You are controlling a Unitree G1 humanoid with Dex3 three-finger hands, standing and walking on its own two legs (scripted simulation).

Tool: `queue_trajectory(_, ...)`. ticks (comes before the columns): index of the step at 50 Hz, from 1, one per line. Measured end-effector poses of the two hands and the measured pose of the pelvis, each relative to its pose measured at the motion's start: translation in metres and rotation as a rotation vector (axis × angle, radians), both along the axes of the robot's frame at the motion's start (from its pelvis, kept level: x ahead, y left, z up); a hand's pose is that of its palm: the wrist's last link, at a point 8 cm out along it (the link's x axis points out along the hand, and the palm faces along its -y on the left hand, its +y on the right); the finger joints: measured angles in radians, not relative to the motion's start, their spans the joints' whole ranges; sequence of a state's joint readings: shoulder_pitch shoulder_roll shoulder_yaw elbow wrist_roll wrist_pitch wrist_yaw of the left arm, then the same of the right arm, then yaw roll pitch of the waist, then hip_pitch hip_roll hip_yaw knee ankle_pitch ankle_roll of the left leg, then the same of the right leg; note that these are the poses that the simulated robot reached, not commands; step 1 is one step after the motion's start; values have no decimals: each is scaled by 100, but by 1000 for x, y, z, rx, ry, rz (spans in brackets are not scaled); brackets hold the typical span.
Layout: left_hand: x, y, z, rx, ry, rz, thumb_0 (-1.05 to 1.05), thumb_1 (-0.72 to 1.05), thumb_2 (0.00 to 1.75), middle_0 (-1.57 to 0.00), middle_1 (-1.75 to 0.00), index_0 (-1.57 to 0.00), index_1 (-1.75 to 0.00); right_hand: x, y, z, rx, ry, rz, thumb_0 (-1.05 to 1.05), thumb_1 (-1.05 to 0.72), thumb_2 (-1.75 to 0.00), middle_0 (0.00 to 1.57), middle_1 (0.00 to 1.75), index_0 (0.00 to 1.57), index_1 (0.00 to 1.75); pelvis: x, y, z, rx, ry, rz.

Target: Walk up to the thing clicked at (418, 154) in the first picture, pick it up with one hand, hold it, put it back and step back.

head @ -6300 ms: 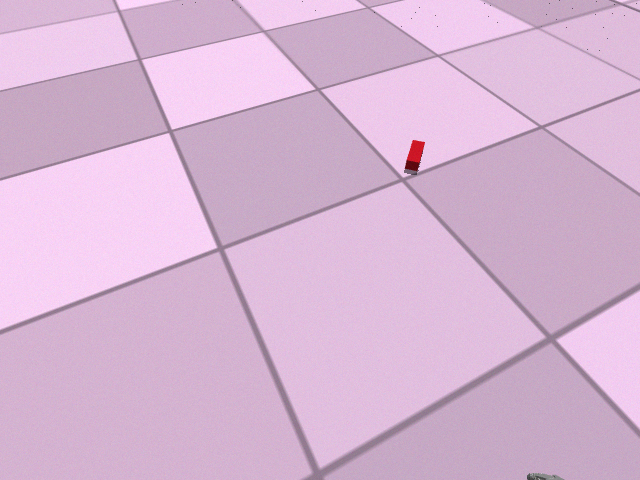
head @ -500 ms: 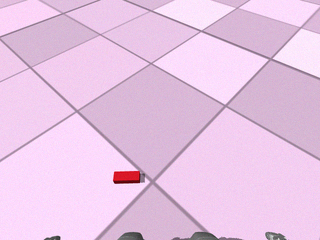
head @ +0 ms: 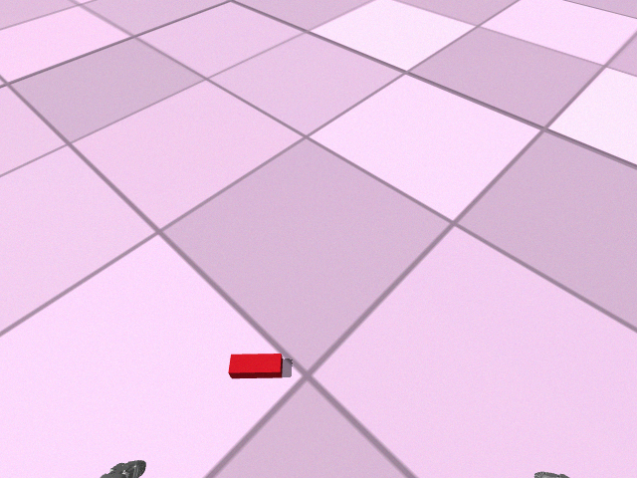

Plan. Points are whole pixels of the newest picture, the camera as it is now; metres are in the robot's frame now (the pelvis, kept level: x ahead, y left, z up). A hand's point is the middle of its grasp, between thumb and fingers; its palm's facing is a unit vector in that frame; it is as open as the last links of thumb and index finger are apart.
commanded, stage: walk up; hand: left
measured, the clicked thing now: (256, 366) +0.51 +0.24 -0.75
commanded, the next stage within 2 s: stand in 0.96 s
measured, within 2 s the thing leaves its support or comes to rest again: neither
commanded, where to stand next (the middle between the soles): +0.10 -0.01 m, yaw +0 degrees
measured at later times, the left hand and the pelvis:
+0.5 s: hand out of the picture +0.09 +0.26 -0.15, palm faces +0.02 -0.94 -0.33, open 7.4 cm; pelvis +0.00 +0.00 +0.00, yaw +1 degrees
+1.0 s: hand out of the picture +0.08 +0.26 -0.15, palm faces +0.04 -0.95 -0.32, open 7.4 cm; pelvis +0.00 +0.00 +0.01, yaw +1 degrees
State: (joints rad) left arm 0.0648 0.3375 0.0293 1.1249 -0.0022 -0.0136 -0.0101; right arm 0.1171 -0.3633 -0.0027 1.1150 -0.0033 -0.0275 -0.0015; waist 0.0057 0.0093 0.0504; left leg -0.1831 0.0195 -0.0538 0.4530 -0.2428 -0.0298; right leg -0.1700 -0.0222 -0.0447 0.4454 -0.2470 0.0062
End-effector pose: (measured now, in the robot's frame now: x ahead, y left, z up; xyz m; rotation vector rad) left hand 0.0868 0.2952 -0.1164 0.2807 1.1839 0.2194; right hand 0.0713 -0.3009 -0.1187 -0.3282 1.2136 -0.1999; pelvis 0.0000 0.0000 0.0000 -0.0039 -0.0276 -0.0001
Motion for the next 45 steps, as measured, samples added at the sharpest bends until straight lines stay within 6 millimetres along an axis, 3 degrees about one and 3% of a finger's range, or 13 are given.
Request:
queue_trajectory(11, 18, 2, 6, 3, -30, -9, 1, 90, 90, -20, -30, -20, -30, 24, 7, 5, 11, -47, 14, 1, -90, -90, 21, 30, 20, 30, 3, 1, 3, -1, -5, 5)
queue_trajectory(30, -8, 5, 1, -2, 41, 21, 1, 90, 90, -20, -30, -20, -30, 14, 12, 3, 15, 3, 14, 1, -90, -90, 21, 30, 20, 30, 5, 4, 5, 1, -7, 12)
queue_trajectory(45, -10, 6, 1, -8, 32, 32, 1, 90, 90, -20, -30, -20, -30, 16, 14, 5, 13, -7, 22, 1, -90, -90, 21, 30, 20, 30, 4, 5, 5, 1, -10, 19)
